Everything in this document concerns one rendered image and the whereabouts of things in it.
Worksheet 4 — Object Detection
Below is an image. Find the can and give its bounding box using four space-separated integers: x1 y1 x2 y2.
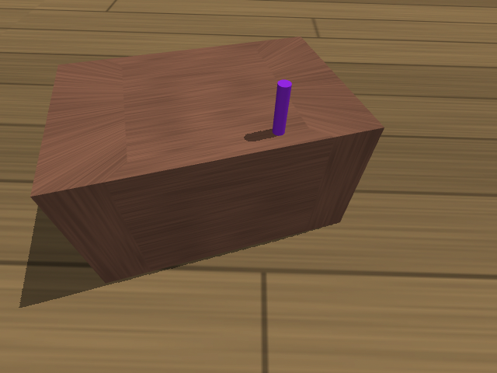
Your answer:
273 79 292 136

